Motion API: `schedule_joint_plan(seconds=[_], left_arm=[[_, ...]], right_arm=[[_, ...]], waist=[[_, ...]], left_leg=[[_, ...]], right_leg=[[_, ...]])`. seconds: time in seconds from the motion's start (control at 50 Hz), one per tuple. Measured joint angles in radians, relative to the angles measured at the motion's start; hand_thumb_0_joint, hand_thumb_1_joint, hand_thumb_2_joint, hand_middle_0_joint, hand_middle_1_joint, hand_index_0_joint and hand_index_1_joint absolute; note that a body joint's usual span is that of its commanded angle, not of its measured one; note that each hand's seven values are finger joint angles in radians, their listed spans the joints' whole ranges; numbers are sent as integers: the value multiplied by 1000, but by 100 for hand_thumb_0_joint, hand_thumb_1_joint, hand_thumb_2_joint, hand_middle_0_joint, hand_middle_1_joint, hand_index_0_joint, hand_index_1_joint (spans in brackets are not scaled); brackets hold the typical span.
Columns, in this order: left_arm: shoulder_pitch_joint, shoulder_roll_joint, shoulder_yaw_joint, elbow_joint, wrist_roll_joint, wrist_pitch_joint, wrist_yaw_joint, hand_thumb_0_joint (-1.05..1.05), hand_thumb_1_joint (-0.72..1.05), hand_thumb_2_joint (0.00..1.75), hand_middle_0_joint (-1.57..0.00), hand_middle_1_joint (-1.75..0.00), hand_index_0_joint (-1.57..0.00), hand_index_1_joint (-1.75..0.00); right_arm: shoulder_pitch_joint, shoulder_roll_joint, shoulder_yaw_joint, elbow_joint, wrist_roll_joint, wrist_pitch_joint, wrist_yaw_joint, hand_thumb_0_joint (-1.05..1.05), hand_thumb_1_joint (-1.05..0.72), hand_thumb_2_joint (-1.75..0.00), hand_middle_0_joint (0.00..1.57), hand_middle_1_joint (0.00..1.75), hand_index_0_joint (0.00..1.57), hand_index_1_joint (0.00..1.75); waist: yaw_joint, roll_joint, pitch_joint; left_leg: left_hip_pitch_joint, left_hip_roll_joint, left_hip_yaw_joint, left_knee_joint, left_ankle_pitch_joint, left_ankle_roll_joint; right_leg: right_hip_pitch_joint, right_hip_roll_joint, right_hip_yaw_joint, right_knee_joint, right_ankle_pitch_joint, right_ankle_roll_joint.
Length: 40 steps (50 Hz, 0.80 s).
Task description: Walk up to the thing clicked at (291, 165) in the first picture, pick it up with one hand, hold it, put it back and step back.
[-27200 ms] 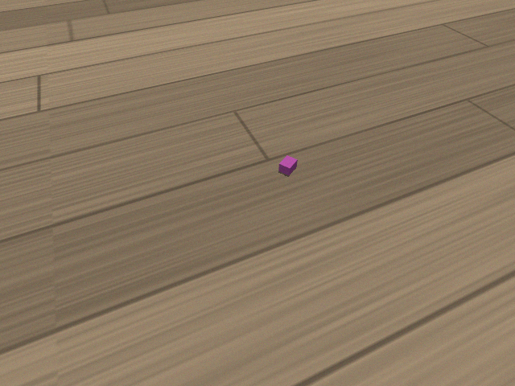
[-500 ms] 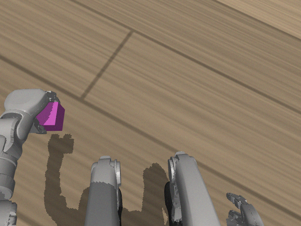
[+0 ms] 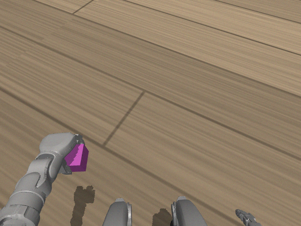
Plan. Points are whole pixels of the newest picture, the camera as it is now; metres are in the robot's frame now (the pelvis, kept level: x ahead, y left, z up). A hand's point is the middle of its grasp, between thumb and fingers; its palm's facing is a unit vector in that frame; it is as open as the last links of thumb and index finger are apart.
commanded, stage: lift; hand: left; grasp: from above
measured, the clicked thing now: (70, 158) +0.35 +0.25 -0.10
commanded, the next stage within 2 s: hold in 0.40 s
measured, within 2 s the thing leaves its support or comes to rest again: neither
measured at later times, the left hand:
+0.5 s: hand (61, 140) +0.36 +0.23 +0.01, palm faces -0.48 -0.06 -0.88, open 9.3 cm
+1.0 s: hand (59, 133) +0.36 +0.22 +0.05, palm faces -0.47 -0.04 -0.88, open 9.3 cm
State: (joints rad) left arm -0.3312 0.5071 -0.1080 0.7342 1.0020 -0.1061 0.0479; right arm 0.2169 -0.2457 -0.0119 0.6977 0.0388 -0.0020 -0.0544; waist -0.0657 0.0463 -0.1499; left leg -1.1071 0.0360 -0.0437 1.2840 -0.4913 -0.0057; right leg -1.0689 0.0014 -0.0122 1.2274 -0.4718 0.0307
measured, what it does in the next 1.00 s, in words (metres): rises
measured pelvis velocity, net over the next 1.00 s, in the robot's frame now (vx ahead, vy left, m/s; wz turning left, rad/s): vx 0.06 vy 0.00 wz -0.01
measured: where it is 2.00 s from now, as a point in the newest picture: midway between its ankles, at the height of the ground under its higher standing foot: outside the picture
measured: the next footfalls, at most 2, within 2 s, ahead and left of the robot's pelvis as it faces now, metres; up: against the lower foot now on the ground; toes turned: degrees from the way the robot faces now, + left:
none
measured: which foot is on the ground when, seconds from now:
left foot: down 0.00-1.00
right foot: down 0.00-1.00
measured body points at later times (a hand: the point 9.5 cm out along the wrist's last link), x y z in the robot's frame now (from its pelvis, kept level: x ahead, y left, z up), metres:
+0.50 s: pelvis +0.04 +0.00 +0.08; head +0.10 +0.00 +0.52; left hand +0.38 +0.23 +0.06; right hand +0.14 -0.26 -0.05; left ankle +0.07 +0.12 -0.62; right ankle +0.07 -0.14 -0.62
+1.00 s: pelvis +0.06 +0.00 +0.10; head +0.09 -0.02 +0.54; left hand +0.38 +0.22 +0.10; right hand +0.19 -0.27 -0.02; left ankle +0.07 +0.12 -0.62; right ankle +0.07 -0.14 -0.62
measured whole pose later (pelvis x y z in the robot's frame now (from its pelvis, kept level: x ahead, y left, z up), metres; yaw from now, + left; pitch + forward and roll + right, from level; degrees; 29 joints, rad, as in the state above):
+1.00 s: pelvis +0.06 +0.00 +0.10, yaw -1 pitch +7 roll +0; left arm -0.24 0.43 -0.17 0.64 1.01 -0.07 -0.04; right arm 0.22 -0.25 -0.04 0.69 0.05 0.05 -0.06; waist -0.01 0.05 -0.07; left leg -0.48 0.03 0.02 0.71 -0.35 -0.01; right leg -0.48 -0.01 0.03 0.70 -0.34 0.03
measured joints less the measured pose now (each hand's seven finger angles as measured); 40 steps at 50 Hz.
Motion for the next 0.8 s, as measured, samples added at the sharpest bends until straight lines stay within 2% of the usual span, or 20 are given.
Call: schedule_joint_plan(seconds=[0.14,0.28,0.44,0.64,0.8], left_arm=[[-2,-37,-22,43,24,9,32,-3,14,34,-72,-43,-78,-38],[-7,-59,-39,63,16,39,41,-3,15,34,-71,-44,-77,-39],[14,-71,-51,43,2,49,10,-3,15,34,-70,-44,-77,-39],[45,-74,-62,-5,13,38,-19,-3,15,33,-70,-44,-77,-39],[63,-74,-64,-40,7,37,-48,-3,15,34,-71,-44,-77,-38]], right_arm=[[23,-4,-12,16,0,-10,0,1,-92,-90,20,30,20,30],[37,1,-21,25,2,-6,4,1,-91,-90,20,30,20,30],[42,5,-24,18,5,4,3,1,-91,-90,20,30,20,30],[26,2,-30,16,8,19,2,1,-91,-90,20,29,20,30],[12,-3,-33,8,10,33,2,1,-90,-89,20,29,20,30]], waist=[[8,-4,18],[15,-6,36],[23,-5,55],[41,-5,67],[49,-4,66]], left_leg=[[147,1,15,-134,30,1],[279,0,32,-260,61,3],[401,-3,45,-377,91,5],[508,-7,52,-472,112,5],[572,-8,57,-526,125,3]], right_leg=[[141,-1,10,-131,32,1],[267,-4,23,-252,65,2],[383,-8,32,-363,94,3],[485,-13,37,-451,113,3],[545,-14,40,-499,124,1]])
